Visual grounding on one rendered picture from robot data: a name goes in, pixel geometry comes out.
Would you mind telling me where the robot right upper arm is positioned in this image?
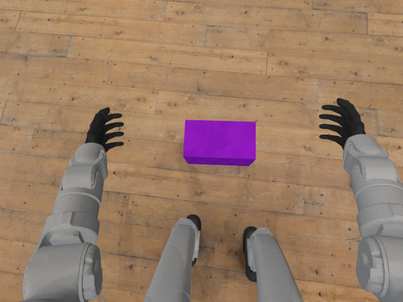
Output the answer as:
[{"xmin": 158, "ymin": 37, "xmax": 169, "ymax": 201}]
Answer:
[{"xmin": 356, "ymin": 234, "xmax": 403, "ymax": 302}]

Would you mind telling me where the left robot hand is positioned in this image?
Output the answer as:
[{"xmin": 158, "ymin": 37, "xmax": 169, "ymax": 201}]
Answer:
[{"xmin": 85, "ymin": 107, "xmax": 124, "ymax": 152}]

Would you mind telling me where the robot right thigh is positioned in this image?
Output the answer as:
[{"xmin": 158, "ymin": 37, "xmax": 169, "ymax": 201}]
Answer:
[{"xmin": 247, "ymin": 234, "xmax": 304, "ymax": 302}]

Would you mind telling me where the left robot forearm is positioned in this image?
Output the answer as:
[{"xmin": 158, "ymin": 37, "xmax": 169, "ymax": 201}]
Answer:
[{"xmin": 23, "ymin": 143, "xmax": 108, "ymax": 300}]

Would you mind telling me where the right robot foot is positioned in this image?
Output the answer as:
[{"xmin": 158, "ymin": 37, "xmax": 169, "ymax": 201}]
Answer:
[{"xmin": 243, "ymin": 226, "xmax": 257, "ymax": 282}]

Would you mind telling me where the right robot forearm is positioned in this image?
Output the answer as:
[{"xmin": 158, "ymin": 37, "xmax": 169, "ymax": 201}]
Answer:
[{"xmin": 343, "ymin": 134, "xmax": 403, "ymax": 238}]

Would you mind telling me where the carton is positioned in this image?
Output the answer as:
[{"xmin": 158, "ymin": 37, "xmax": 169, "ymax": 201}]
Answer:
[{"xmin": 183, "ymin": 120, "xmax": 256, "ymax": 166}]

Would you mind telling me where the right robot hand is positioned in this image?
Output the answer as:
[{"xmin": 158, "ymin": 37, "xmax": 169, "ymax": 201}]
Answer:
[{"xmin": 319, "ymin": 98, "xmax": 366, "ymax": 149}]

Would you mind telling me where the robot left upper arm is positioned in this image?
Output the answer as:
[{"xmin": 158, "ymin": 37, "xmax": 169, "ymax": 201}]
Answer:
[{"xmin": 19, "ymin": 242, "xmax": 103, "ymax": 302}]

